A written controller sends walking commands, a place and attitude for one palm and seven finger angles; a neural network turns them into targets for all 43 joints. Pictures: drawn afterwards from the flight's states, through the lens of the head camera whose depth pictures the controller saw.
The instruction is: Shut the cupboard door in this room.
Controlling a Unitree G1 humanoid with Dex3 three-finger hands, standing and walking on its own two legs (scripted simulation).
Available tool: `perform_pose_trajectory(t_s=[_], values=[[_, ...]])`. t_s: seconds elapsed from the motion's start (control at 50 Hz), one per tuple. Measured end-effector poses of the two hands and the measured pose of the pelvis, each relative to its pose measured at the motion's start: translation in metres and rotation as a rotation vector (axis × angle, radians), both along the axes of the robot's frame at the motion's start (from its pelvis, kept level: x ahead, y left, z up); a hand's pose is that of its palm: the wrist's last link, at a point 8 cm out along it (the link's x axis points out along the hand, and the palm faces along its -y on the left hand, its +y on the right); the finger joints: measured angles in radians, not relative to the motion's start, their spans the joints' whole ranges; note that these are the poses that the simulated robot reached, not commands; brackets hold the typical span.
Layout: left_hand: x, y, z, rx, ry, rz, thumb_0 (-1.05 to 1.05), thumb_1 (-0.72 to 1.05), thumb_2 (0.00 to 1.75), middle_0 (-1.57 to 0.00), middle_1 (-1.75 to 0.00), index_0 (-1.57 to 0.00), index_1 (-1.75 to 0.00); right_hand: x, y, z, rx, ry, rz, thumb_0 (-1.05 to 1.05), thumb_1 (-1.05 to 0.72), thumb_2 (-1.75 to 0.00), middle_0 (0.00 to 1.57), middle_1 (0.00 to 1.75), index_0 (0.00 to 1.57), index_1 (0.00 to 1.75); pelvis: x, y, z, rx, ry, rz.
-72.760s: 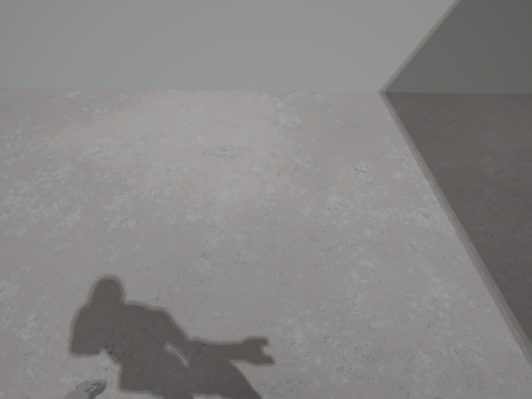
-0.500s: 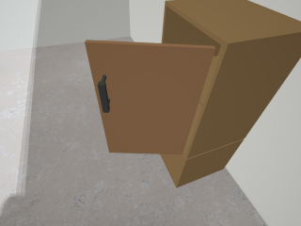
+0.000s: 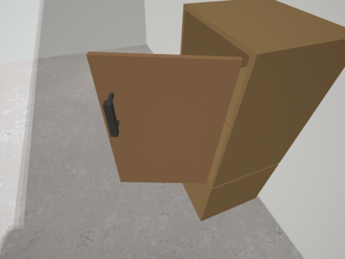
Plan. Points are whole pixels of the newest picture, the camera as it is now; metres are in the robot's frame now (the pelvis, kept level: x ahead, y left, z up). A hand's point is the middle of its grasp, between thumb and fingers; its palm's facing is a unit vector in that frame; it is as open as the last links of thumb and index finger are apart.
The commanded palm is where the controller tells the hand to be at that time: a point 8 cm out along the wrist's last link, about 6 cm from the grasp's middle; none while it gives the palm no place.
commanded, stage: come to a stop and stand still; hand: left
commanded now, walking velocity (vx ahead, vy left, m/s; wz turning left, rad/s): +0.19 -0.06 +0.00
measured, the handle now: (113, 115) +0.48 +0.21 +0.07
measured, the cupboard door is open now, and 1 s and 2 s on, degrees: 68 68 68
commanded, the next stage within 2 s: look again from close up in 1.22 s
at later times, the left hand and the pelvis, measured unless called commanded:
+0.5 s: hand out of the picture +0.05 +0.17 -0.18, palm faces +0.05 -0.98 -0.18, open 7.3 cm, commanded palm none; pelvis +0.06 +0.01 +0.00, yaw +1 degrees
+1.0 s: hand out of the picture +0.07 +0.14 -0.16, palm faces +0.02 -0.97 -0.22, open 7.4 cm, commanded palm none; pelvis +0.00 -0.04 +0.00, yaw +1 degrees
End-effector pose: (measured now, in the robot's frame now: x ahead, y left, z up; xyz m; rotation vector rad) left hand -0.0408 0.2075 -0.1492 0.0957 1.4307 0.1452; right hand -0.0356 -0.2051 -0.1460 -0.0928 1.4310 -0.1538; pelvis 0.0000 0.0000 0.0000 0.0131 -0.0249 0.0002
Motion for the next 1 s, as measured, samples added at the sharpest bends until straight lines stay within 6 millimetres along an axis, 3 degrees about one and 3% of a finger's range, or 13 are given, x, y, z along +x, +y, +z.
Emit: perform_pose_trajectory(t_s=[0.12,0.26,0.36,0.46,0.56,0.64,0.84,1.0], values=[[0.006,-0.010,-0.001,0.004,0.023,0.045,0.00,0.91,0.89,-0.20,-0.30,-0.19,-0.30,0.017,-0.012,-0.004,-0.005,0.036,0.014,0.00,-0.90,-0.90,0.20,0.30,0.20,0.30,0.024,-0.009,-0.005,-0.020,0.021,0.014],[0.009,-0.019,-0.009,-0.039,0.108,0.083,0.00,0.91,0.89,-0.20,-0.30,-0.19,-0.30,0.080,-0.012,0.002,-0.063,-0.020,0.057,0.00,-0.91,-0.90,0.20,0.30,0.19,0.30,0.051,-0.001,-0.008,-0.031,0.016,0.021],[0.038,-0.017,-0.010,-0.051,0.098,0.063,0.00,0.91,0.89,-0.20,-0.30,-0.19,-0.30,0.112,-0.013,0.010,-0.102,-0.062,0.057,0.02,-0.94,-0.90,0.20,0.30,0.20,0.30,0.065,0.006,-0.003,-0.016,0.028,0.014],[0.076,-0.001,-0.004,-0.007,0.021,0.023,0.01,0.91,0.89,-0.20,-0.30,-0.20,-0.30,0.129,-0.013,0.013,-0.105,-0.101,0.057,0.01,-0.94,-0.90,0.20,0.30,0.20,0.30,0.060,0.008,0.002,-0.013,0.032,0.016],[0.099,0.025,0.005,0.084,-0.035,-0.008,0.02,0.93,0.89,-0.20,-0.30,-0.20,-0.30,0.124,-0.022,0.008,-0.092,-0.119,0.045,0.00,-0.94,-0.90,0.20,0.30,0.20,0.30,0.048,-0.001,0.001,-0.004,0.021,0.005],[0.111,0.030,0.011,0.146,-0.112,-0.029,0.01,0.92,0.89,-0.20,-0.30,-0.19,-0.30,0.113,-0.035,-0.003,-0.058,-0.110,0.043,0.00,-0.93,-0.90,0.20,0.30,0.20,0.30,0.039,-0.015,-0.005,0.009,0.010,0.001],[0.117,0.003,0.022,0.134,-0.258,-0.087,0.00,0.91,0.89,-0.20,-0.30,-0.19,-0.30,0.098,-0.060,-0.002,-0.031,-0.233,0.037,0.00,-0.91,-0.90,0.20,0.30,0.20,0.30,0.017,-0.031,-0.006,0.000,-0.038,0.015],[0.099,-0.015,0.018,0.080,-0.272,-0.078,0.00,0.91,0.89,-0.20,-0.30,-0.20,-0.30,0.054,-0.064,0.001,-0.036,-0.164,0.055,0.00,-0.91,-0.90,0.20,0.30,0.20,0.30,-0.001,-0.036,-0.004,-0.002,-0.029,0.023]])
